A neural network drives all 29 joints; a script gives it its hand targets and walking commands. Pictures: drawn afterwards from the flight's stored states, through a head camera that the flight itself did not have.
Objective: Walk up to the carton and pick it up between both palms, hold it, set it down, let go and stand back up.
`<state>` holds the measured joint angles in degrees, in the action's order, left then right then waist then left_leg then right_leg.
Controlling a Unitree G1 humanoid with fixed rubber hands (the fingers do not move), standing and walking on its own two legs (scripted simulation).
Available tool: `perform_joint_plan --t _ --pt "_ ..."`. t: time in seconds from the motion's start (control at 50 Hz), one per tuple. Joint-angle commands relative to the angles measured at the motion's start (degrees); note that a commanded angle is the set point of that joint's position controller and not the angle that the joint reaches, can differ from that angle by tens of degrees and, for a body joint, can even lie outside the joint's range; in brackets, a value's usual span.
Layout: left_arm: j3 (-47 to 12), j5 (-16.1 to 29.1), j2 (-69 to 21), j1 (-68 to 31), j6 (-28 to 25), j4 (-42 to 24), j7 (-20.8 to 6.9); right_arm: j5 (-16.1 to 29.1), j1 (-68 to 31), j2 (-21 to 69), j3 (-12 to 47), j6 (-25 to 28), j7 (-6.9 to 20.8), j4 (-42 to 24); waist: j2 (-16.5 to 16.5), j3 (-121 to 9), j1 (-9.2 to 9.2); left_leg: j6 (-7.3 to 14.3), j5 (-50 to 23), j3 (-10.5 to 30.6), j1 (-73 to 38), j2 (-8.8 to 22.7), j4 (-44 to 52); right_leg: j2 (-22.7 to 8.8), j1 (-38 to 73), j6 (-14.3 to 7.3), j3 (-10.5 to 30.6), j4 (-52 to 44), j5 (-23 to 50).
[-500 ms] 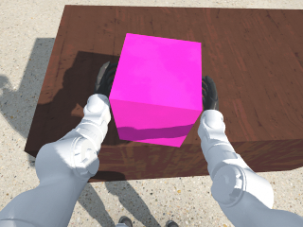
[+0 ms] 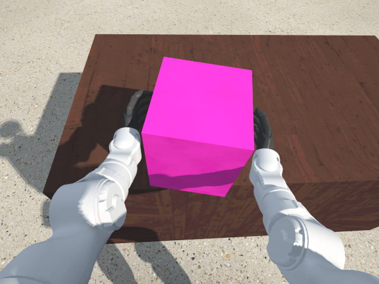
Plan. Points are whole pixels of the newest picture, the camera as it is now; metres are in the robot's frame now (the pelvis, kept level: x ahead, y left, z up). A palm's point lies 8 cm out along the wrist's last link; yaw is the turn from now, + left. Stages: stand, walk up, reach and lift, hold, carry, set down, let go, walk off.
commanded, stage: reach and lift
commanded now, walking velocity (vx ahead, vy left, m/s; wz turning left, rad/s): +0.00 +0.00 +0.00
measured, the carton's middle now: (196, 132) +0.45 -0.01 +0.02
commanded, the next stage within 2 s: none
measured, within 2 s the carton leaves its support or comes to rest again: neither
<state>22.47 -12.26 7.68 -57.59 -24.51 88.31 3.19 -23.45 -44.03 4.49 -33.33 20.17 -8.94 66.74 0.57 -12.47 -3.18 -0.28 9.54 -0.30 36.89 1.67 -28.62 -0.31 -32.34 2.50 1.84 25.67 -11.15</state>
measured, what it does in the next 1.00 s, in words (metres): stands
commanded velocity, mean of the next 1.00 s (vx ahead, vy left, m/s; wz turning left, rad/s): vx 0.00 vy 0.00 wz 0.00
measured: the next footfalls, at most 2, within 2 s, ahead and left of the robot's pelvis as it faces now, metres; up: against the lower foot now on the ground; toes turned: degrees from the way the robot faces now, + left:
none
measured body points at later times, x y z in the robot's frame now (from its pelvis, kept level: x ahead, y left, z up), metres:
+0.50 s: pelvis +0.00 +0.00 +0.01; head -0.01 +0.01 +0.46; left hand +0.43 +0.13 +0.12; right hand +0.40 -0.16 +0.11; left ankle +0.03 +0.12 -0.73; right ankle +0.00 -0.15 -0.73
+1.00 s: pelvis -0.01 -0.01 +0.01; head -0.05 +0.00 +0.46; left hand +0.41 +0.14 +0.15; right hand +0.39 -0.15 +0.13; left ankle +0.03 +0.12 -0.73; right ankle +0.00 -0.15 -0.73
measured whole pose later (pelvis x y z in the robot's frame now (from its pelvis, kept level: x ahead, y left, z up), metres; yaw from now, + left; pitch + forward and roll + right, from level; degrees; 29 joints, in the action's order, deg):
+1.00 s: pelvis -0.01 -0.01 +0.01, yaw +0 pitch +3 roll -1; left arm 13.4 -3.7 3.9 -49.9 7.1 62.7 6.2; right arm -1.3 -43.3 -1.4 -9.7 -5.0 -11.6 58.3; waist 0.9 -10.2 -1.1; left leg -0.6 7.7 -0.3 17.9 1.7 -22.2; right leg -0.3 -14.1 1.8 1.8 20.8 -10.2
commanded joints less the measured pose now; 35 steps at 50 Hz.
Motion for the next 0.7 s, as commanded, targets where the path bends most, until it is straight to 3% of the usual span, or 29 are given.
perform_joint_plan --t 0.0,0.02,0.06,0.1,0.12,0.14,0.16,0.22,0.24,0.26,0.3,0.32,0.34,0.36,0.38,0.4,0.42,0.44,0.46,0.48,0.52,0.54,0.56,0.58,0.6,0.62,0.64,0.66,0.68 --pt "-12.75 0.78 -36.05 -30.55 -1.64 -6.96 -8.85 2.61 -38.80 33.90 24.35 3.79 10.93 -10.37 -2.76 -34.42 2.91 -2.78 -20.54 -4.19 -28.98 -0.13 0.25 1.92 19.34 -2.10 -5.03 -1.82 21.69" --pt "-13.52 1.24 -36.08 -29.72 -1.01 -7.41 -8.70 2.87 -37.53 33.93 24.19 2.63 10.86 -8.69 -2.41 -32.52 2.02 -3.16 -19.59 -4.36 -30.29 -0.16 0.43 2.21 18.37 -2.21 -5.62 -2.37 20.16" --pt "-17.11 3.28 -38.72 -34.05 -0.25 -10.18 -8.30 5.42 -41.63 32.82 24.61 2.16 10.63 -11.40 -6.46 -34.25 0.73 -4.31 -22.38 -3.34 -32.71 0.35 -0.54 2.82 15.70 -3.23 -6.02 -2.93 17.60" --pt "-19.64 4.51 -41.26 -34.72 -0.45 -14.39 -7.57 7.90 -42.55 34.19 27.42 1.71 10.56 -12.65 -7.89 -37.81 1.33 -5.23 -27.98 -2.83 -35.36 0.03 -2.19 3.15 15.36 -3.46 -6.22 -2.74 19.37" --pt "-21.52 5.94 -41.90 -35.82 0.01 -16.35 -7.47 8.44 -41.97 34.08 27.89 0.73 10.62 -12.67 -7.21 -38.23 -0.03 -5.14 -27.05 -2.60 -36.19 0.25 -2.12 3.49 14.88 -3.34 -6.59 -3.03 18.09" --pt "-20.70 6.29 -41.24 -34.48 0.08 -16.07 -7.42 9.69 -41.39 33.99 29.18 -0.12 10.33 -13.57 -6.87 -36.93 1.31 -4.74 -26.77 -2.77 -34.82 -0.31 -2.13 3.16 15.74 -3.25 -5.81 -3.54 18.30" --pt "-22.03 6.80 -42.23 -35.07 0.35 -18.41 -7.47 10.04 -41.51 34.80 30.81 -0.70 10.12 -15.40 -6.56 -39.85 0.96 -4.65 -29.24 -2.75 -35.30 -0.55 -2.51 3.17 17.95 -2.96 -5.64 -2.95 22.33" --pt "-20.40 6.69 -42.13 -32.60 1.75 -19.37 -7.05 12.80 -41.43 34.93 33.31 -3.70 9.98 -16.94 -5.59 -35.86 2.60 -3.99 -26.50 -2.37 -34.46 -0.74 -1.84 2.89 18.11 -2.79 -4.92 -3.57 18.82" --pt "-21.93 7.74 -43.59 -34.37 1.92 -21.53 -6.98 13.13 -42.03 35.34 33.85 -4.15 9.87 -17.59 -4.78 -36.87 1.28 -4.27 -27.33 -1.86 -35.28 -0.42 -1.89 3.25 18.17 -2.97 -5.29 -3.19 19.44" --pt "-21.09 7.84 -43.06 -34.81 2.19 -21.04 -7.21 13.76 -43.06 36.51 35.17 -4.86 10.04 -19.18 -2.97 -37.26 2.30 -3.37 -24.36 -2.36 -33.60 -0.82 -1.47 2.93 19.09 -2.50 -4.79 -3.25 18.54" --pt "-23.23 8.95 -43.91 -32.79 2.83 -24.03 -7.22 15.54 -40.61 37.21 37.98 -6.18 9.64 -20.37 -1.84 -38.63 1.73 -3.52 -27.92 -1.78 -36.74 -0.72 -1.12 3.14 20.79 -2.23 -5.03 -3.44 21.48" --pt "-21.67 8.16 -42.96 -33.34 3.57 -22.31 -7.33 15.28 -40.44 36.94 37.05 -7.33 9.73 -17.70 -2.47 -35.05 2.59 -3.09 -23.22 -2.52 -34.40 -1.26 -0.16 2.57 19.74 -2.24 -4.19 -4.35 17.36" --pt "-22.27 8.61 -43.57 -33.02 3.81 -25.26 -7.31 16.48 -42.27 37.33 38.62 -7.12 9.57 -22.03 -1.46 -37.14 2.80 -2.82 -25.34 -1.90 -35.19 -1.20 -0.29 2.87 22.14 -1.97 -4.34 -3.66 21.16" --pt "-21.18 8.25 -43.39 -28.88 5.31 -24.62 -7.38 18.38 -40.55 37.52 40.65 -8.51 9.58 -22.45 -1.03 -35.37 4.34 -2.11 -24.57 -2.34 -34.29 -1.75 -0.04 2.49 22.90 -1.76 -3.46 -3.98 21.84" --pt "-20.94 7.95 -44.05 -30.86 5.62 -26.03 -7.46 18.95 -41.27 37.87 40.61 -8.99 9.60 -21.61 -1.71 -34.97 4.04 -2.46 -25.11 -1.73 -34.98 -1.49 0.41 2.66 23.18 -1.67 -3.81 -3.80 21.37" --pt "-21.40 8.22 -44.14 -29.75 6.43 -26.55 -7.82 19.67 -42.43 37.98 41.58 -9.35 9.29 -24.32 -0.17 -34.40 4.00 -1.88 -24.87 -1.78 -34.36 -1.73 0.99 2.39 24.84 -1.22 -3.33 -4.23 22.20" --pt "-20.09 7.15 -43.38 -28.98 7.71 -26.74 -8.07 19.76 -40.27 38.12 41.76 -10.60 9.05 -23.08 0.09 -31.49 4.10 -1.49 -24.23 -2.16 -35.18 -2.08 1.56 2.34 25.80 -1.01 -3.27 -4.48 22.48" --pt "-19.55 6.46 -43.51 -27.51 9.14 -26.14 -8.02 20.90 -39.07 37.18 41.39 -11.49 8.82 -21.89 -1.13 -29.01 3.76 -1.74 -23.28 -2.07 -35.70 -2.38 2.13 2.33 25.66 -1.08 -3.04 -4.99 21.20" --pt "-20.34 6.76 -44.11 -30.84 9.09 -29.59 -8.23 20.61 -42.15 37.74 40.37 -11.27 8.53 -23.38 -1.45 -29.34 3.32 -1.92 -22.66 -1.83 -35.12 -2.24 2.50 2.22 25.50 -0.99 -2.97 -5.07 20.95" --pt "-20.10 6.95 -43.62 -31.66 10.21 -29.19 -8.21 21.34 -41.58 36.94 40.36 -12.50 8.79 -20.81 -1.57 -24.58 3.06 -1.83 -20.35 -1.46 -35.35 -2.11 3.60 2.32 24.20 -1.22 -3.34 -6.00 16.61" --pt "-18.51 5.81 -43.88 -31.74 12.57 -28.96 -8.31 21.84 -43.78 36.47 39.62 -13.46 8.88 -21.34 -1.24 -22.06 4.08 -1.49 -18.24 -1.59 -35.69 -2.01 4.72 2.46 23.96 -1.42 -3.18 -7.16 13.05" --pt "-20.37 6.31 -45.19 -31.69 13.50 -33.44 -7.77 23.24 -44.93 36.40 40.70 -13.61 9.06 -23.40 -3.11 -25.05 4.25 -1.91 -20.95 -1.26 -38.13 -1.89 4.39 2.87 24.53 -1.70 -3.35 -6.71 14.50" --pt "-20.44 6.52 -46.16 -29.70 15.09 -30.80 -7.67 23.83 -44.53 34.80 39.84 -14.63 9.05 -21.65 -3.78 -20.42 4.00 -2.50 -19.73 -0.75 -38.14 -1.47 5.08 3.20 22.63 -1.94 -4.17 -7.50 10.90" --pt "-21.42 7.46 -47.05 -30.19 15.46 -33.75 -7.59 24.90 -45.75 35.45 41.30 -14.56 9.23 -24.68 -2.98 -24.03 4.22 -2.37 -21.88 -0.64 -39.59 -1.46 4.34 3.39 23.77 -2.04 -3.88 -7.46 13.04" --pt "-21.47 7.71 -47.42 -30.57 16.40 -33.41 -7.64 25.32 -47.22 35.08 41.10 -15.01 9.00 -24.21 -2.78 -21.64 4.05 -2.28 -19.77 -0.72 -39.00 -1.78 4.98 3.47 23.06 -1.91 -3.57 -8.15 11.12" --pt "-21.88 7.48 -47.44 -29.67 17.33 -36.68 -7.56 25.81 -45.89 36.01 41.95 -15.51 8.70 -24.52 -2.71 -23.37 4.77 -2.27 -22.44 -0.67 -40.20 -1.67 4.70 3.23 25.19 -1.69 -3.27 -7.83 14.29" --pt "-19.63 6.37 -46.46 -30.10 18.90 -33.08 -7.89 24.82 -47.32 35.13 39.99 -16.32 8.78 -23.04 -2.35 -19.28 5.07 -1.76 -17.95 -0.88 -38.67 -1.89 5.85 3.23 23.24 -1.63 -3.03 -8.86 9.06" --pt "-22.63 7.58 -49.12 -30.28 19.65 -37.01 -7.54 25.56 -49.59 34.90 40.11 -15.95 8.35 -26.87 -3.08 -23.31 3.49 -2.53 -21.43 -0.40 -40.79 -1.56 4.92 3.80 23.64 -1.80 -3.45 -8.28 12.54" --pt "-21.95 6.86 -48.11 -32.09 20.08 -38.72 -7.45 25.51 -49.79 34.83 39.15 -16.31 8.32 -25.47 -3.46 -23.20 3.51 -2.92 -20.59 -0.44 -40.67 -1.47 4.94 3.73 24.35 -1.78 -3.23 -8.46 11.48"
